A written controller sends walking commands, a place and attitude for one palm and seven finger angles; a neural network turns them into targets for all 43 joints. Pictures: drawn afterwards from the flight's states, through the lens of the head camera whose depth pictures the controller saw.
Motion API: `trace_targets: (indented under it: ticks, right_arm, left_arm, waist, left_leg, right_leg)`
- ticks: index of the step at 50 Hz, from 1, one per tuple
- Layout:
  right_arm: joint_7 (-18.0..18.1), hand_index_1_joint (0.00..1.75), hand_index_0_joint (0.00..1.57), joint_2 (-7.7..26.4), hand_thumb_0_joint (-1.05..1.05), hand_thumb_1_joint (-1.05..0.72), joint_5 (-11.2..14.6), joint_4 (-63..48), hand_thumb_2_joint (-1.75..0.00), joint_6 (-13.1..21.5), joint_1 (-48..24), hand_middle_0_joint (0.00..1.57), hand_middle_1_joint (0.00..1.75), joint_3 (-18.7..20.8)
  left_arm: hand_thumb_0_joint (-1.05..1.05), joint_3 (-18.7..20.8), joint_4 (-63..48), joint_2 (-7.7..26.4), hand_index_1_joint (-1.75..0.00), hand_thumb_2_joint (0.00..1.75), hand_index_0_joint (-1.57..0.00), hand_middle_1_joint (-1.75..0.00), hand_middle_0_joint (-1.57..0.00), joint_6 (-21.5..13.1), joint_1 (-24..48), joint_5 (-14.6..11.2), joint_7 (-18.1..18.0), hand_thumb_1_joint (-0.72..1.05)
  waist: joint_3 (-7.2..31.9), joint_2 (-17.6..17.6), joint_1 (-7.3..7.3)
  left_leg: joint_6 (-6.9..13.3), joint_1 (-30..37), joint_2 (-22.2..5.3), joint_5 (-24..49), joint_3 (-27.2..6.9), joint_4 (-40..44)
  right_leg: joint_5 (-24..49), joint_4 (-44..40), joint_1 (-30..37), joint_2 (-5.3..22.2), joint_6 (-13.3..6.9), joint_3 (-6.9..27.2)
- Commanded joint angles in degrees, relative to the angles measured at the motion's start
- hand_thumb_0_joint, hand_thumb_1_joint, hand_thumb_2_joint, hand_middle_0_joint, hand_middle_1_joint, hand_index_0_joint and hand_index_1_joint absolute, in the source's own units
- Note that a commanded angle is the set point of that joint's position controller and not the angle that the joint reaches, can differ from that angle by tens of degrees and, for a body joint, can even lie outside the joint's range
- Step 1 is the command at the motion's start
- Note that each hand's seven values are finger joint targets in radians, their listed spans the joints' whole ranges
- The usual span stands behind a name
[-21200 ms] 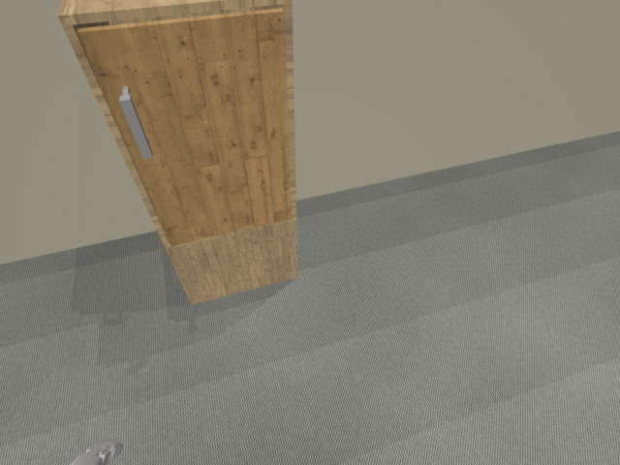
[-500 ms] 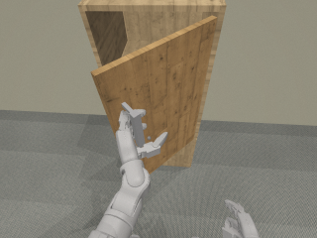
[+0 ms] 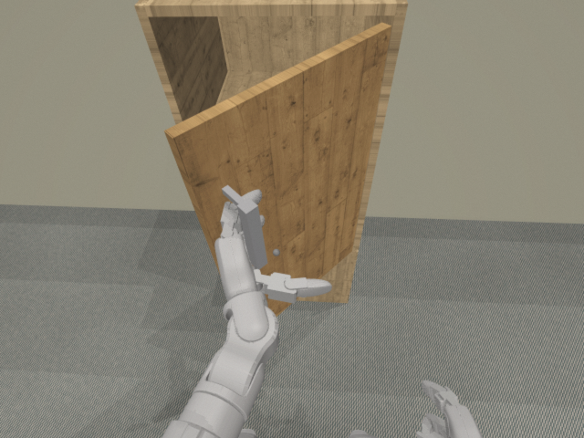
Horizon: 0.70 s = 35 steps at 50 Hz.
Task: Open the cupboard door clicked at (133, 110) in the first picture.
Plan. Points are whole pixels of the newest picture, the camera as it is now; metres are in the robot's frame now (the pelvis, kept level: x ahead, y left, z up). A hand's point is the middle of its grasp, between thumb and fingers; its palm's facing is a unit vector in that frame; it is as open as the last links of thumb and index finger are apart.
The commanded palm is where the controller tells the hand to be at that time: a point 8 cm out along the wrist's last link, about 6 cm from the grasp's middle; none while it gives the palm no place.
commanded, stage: slide the hand sideways off the handle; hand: left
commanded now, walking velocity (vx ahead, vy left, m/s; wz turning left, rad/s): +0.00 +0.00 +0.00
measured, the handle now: (245, 229) +0.38 +0.08 +0.08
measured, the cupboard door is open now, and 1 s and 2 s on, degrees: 47 49 49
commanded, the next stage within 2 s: draw the hand back to the body in 1.24 s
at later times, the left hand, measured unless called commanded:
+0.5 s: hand (266, 285) +0.30 +0.05 +0.07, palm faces -0.13 -0.99 +0.00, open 16.2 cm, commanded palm +0.27 +0.11 +0.07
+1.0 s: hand (224, 317) +0.25 +0.09 +0.07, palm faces -0.09 -1.00 -0.02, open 16.1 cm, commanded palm +0.23 +0.16 +0.07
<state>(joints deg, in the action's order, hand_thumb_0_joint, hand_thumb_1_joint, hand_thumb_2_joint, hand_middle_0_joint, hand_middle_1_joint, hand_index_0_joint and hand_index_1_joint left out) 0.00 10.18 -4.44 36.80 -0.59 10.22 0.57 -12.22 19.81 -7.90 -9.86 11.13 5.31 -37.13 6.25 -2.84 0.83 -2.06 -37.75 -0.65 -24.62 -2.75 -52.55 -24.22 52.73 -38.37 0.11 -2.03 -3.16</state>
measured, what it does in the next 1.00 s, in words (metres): stands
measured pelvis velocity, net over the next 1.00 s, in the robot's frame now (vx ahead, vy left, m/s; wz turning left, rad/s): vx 0.02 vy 0.01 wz -0.01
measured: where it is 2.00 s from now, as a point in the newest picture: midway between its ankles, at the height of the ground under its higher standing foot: outside the picture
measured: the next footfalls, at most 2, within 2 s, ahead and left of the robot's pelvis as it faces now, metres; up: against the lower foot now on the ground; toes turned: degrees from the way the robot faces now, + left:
none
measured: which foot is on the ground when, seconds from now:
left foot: down 0.00-1.00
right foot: down 0.00-1.00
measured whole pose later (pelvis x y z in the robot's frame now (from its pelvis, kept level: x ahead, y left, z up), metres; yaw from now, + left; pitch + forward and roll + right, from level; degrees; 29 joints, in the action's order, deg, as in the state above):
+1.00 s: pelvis +0.02 +0.01 +0.00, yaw -1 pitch +8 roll +0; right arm 1.0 11.5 -0.1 26.8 3.7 12.8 -1.7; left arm -7.9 -6.6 5.2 -14.6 -18.4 -4.4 1.3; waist 5.1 -2.1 -0.2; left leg -1.2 -34.7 -0.2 -26.9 -1.6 -53.2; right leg -26.3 53.6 -35.7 0.5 -1.1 -1.9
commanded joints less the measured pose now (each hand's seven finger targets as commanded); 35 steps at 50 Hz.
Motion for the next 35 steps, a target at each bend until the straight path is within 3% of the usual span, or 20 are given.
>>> trace_targets:
  ticks: [1,2,3,4,6,7,9,10,11,12,14,15,16,20,21,22,25,30,35]
  right_arm:
    - [0.8,0.3,0.2,4.4,0.0,-0.9,0.0,-7.9,-0.9,2.8,-5.4,0.2,0.3,1.3]
    - [0.8,0.3,0.2,4.3,0.0,-0.9,0.0,-8.0,-0.9,2.7,-5.3,0.2,0.3,1.3]
    - [0.8,0.3,0.2,6.2,0.0,-0.9,0.3,-6.7,-0.9,2.1,-1.3,0.2,0.3,1.1]
    - [1.2,0.3,0.2,6.3,0.0,-0.9,1.0,-8.9,-0.9,2.6,-0.7,0.2,0.3,1.3]
    - [1.9,0.3,0.2,6.3,0.0,-0.9,1.9,-10.2,-0.9,3.5,-0.6,0.2,0.3,1.1]
    - [2.1,0.3,0.2,6.5,0.0,-0.9,2.6,-10.7,-0.9,4.0,-0.3,0.2,0.3,0.7]
    - [2.8,0.3,0.2,6.4,0.0,-0.9,4.0,-12.3,-0.9,5.2,-1.2,0.2,0.3,0.0]
    - [2.9,0.3,0.2,6.4,0.0,-0.9,4.5,-12.5,-0.9,5.7,-1.6,0.2,0.3,-0.3]
    - [2.9,0.3,0.2,6.6,0.0,-0.9,4.7,-12.5,-0.9,6.1,-1.8,0.2,0.3,-0.4]
    - [2.7,0.3,0.2,6.9,0.0,-0.9,4.8,-12.7,-0.9,6.3,-1.9,0.2,0.3,-0.3]
    - [1.9,0.3,0.2,6.8,0.0,-0.9,4.5,-13.3,-0.9,6.7,-1.7,0.2,0.3,-0.2]
    - [1.5,0.3,0.2,7.1,0.0,-0.9,4.3,-13.6,-0.9,6.6,-1.2,0.2,0.3,0.0]
    - [1.0,0.3,0.2,6.9,0.0,-0.9,4.0,-13.8,-0.9,6.7,-0.9,0.2,0.3,0.2]
    - [-0.2,0.3,0.2,7.2,0.0,-0.9,3.5,-15.0,-0.9,5.6,-0.7,0.2,0.3,0.7]
    - [-0.3,0.3,0.2,6.9,0.0,-0.9,3.6,-15.5,-0.9,5.5,-1.2,0.2,0.3,0.6]
    - [-0.2,0.3,0.2,6.9,0.0,-0.9,3.6,-15.6,-0.9,5.4,-0.8,0.2,0.3,0.7]
    - [0.1,0.3,0.2,6.9,0.0,-0.9,3.9,-16.8,-0.9,5.1,-1.5,0.2,0.3,0.6]
    - [0.9,0.3,0.2,6.9,0.0,-0.9,4.2,-17.2,-0.9,5.9,-1.7,0.2,0.3,0.4]
    - [1.2,0.3,0.2,7.0,0.0,-0.9,4.3,-17.3,-0.9,6.5,-1.4,0.2,0.3,0.3]
  left_arm:
    - [0.0,1.6,-12.0,-4.6,-0.3,0.3,-0.15,-0.3,-0.15,-3.7,20.7,1.7,-2.1,-0.5]
    - [0.0,1.6,-11.3,-4.9,-0.3,0.3,-0.15,-0.3,-0.15,-3.6,19.6,1.5,-2.0,-0.5]
    - [0.0,-10.6,-10.8,-0.7,-0.3,0.3,-0.15,-0.3,-0.15,-5.4,16.2,7.4,10.3,-0.5]
    - [0.0,-6.0,-14.5,3.9,-0.3,0.3,-0.15,-0.3,-0.15,-8.2,20.7,5.2,16.7,-0.5]
    - [0.0,-6.7,-17.3,5.7,-0.3,0.3,-0.15,-0.3,-0.15,-11.4,21.8,2.2,26.6,-0.5]
    - [0.0,-7.1,-15.8,5.8,-0.3,0.3,-0.15,-0.3,-0.15,-11.9,20.9,-0.3,31.4,-0.5]
    - [0.0,-4.4,-14.4,4.7,-0.3,0.3,-0.15,-0.3,-0.15,-11.0,20.6,-7.5,35.8,-0.5]
    - [0.0,-2.8,-13.9,4.0,-0.3,0.3,-0.15,-0.3,-0.15,-10.3,19.8,-10.2,36.1,-0.5]
    - [0.0,-0.7,-12.0,4.4,-0.3,0.3,-0.15,-0.3,-0.15,-9.5,17.2,-12.1,35.6,-0.5]
    - [0.0,1.6,-12.7,5.5,-0.3,0.3,-0.15,-0.3,-0.15,-9.1,16.2,-12.9,34.6,-0.5]
    - [0.0,3.0,-14.9,6.0,-0.3,0.3,-0.15,-0.3,-0.15,-9.2,12.3,-12.1,32.4,-0.5]
    - [0.0,3.4,-14.9,6.9,-0.3,0.3,-0.15,-0.3,-0.15,-9.5,9.1,-10.9,31.4,-0.5]
    - [0.0,2.5,-15.8,6.3,-0.3,0.3,-0.15,-0.3,-0.15,-9.9,8.5,-9.6,30.7,-0.5]
    - [0.0,4.1,-19.0,9.9,-0.3,0.3,-0.15,-0.3,-0.15,-10.9,1.6,-5.9,29.3,-0.5]
    - [0.0,2.6,-20.2,8.9,-0.3,0.3,-0.15,-0.3,-0.15,-11.0,2.6,-5.5,29.4,-0.5]
    - [0.0,3.2,-20.9,9.7,-0.3,0.3,-0.15,-0.3,-0.15,-11.0,1.4,-5.3,29.5,-0.5]
    - [0.0,2.9,-25.3,10.2,-0.3,0.3,-0.15,-0.3,-0.15,-10.5,-2.5,-5.7,30.7,-0.5]
    - [0.0,3.5,-30.0,10.6,-0.3,0.3,-0.15,-0.3,-0.15,-9.9,-6.9,-7.9,32.1,-0.5]
    - [0.0,5.1,-32.3,12.4,-0.3,0.3,-0.15,-0.3,-0.15,-9.3,-12.0,-8.4,33.5,-0.5]
  waist:
    - [14.4,8.0,1.08]
    - [14.7,8.4,0.81]
    - [12.0,11.7,5.08]
    - [15.8,9.5,3.77]
    - [18.6,3.6,3.29]
    - [17.1,3.8,3.7]
    - [13.8,5.6,3.32]
    - [12.5,5.6,2.54]
    - [11.0,8.2,1.79]
    - [10.9,8.8,1.07]
    - [12.1,7.7,-0.35]
    - [12.3,9.5,-1.04]
    - [12.4,8.7,-0.47]
    - [11.9,8.6,-1.61]
    - [10.5,6.5,-0.85]
    - [10.7,6.7,-1.07]
    - [11.5,4.6,-1.49]
    - [10.7,7.0,-0.94]
    - [10.0,5.2,-1.08]
  left_leg:
    - [2.3,5.2,2.0,7.6,2.5,5.9]
    - [2.3,5.2,2.1,7.7,2.5,6.0]
    - [3.4,7.1,2.2,8.9,2.7,5.8]
    - [3.7,7.0,2.4,10.0,2.7,5.4]
    - [3.8,9.5,2.6,10.4,3.0,5.1]
    - [3.8,9.9,2.7,9.5,2.7,5.6]
    - [3.6,9.2,2.7,5.5,2.2,7.0]
    - [3.3,9.1,2.8,4.4,2.0,8.1]
    - [3.0,8.3,2.7,3.3,1.8,9.0]
    - [2.8,8.2,2.7,3.2,1.9,9.5]
    - [2.7,9.1,2.6,5.5,2.3,10.2]
    - [2.7,9.0,2.4,7.1,2.0,10.4]
    - [2.8,9.1,2.3,8.0,2.3,10.0]
    - [2.7,7.5,2.0,8.3,2.8,9.6]
    - [2.8,7.4,2.0,7.1,3.0,9.5]
    - [2.8,7.2,2.0,6.8,3.0,9.4]
    - [2.7,8.0,2.0,7.6,3.1,9.4]
    - [2.8,7.9,1.8,7.5,2.5,9.1]
    - [2.7,7.6,2.1,8.7,2.5,8.1]
  right_leg:
    - [5.9,-11.9,8.8,0.4,0.5,2.0]
    - [6.2,-11.8,9.3,0.4,0.5,1.8]
    - [13.1,-10.6,8.0,0.3,0.4,2.7]
    - [16.1,-9.5,9.6,0.8,0.4,2.9]
    - [17.5,-8.7,11.0,1.0,0.3,3.7]
    - [16.5,-9.0,10.7,0.8,0.2,3.3]
    - [10.3,-11.4,10.1,0.2,0.7,3.1]
    - [7.4,-12.5,10.2,0.1,0.6,2.9]
    - [5.0,-13.2,10.3,0.0,0.8,2.4]
    - [3.8,-13.6,10.6,0.1,0.9,2.3]
    - [6.4,-12.7,11.9,0.0,0.7,1.7]
    - [8.2,-11.8,12.4,-0.2,0.6,1.1]
    - [9.8,-11.1,11.9,0.0,0.6,1.2]
    - [10.5,-9.9,12.2,0.0,0.4,1.5]
    - [9.4,-10.1,10.9,0.1,0.5,1.8]
    - [9.2,-10.1,11.1,0.1,0.4,1.9]
    - [9.9,-9.8,12.0,-0.2,0.1,1.7]
    - [9.7,-9.8,11.5,-0.6,0.5,1.3]
    - [11.5,-9.0,11.1,-0.5,0.5,1.3]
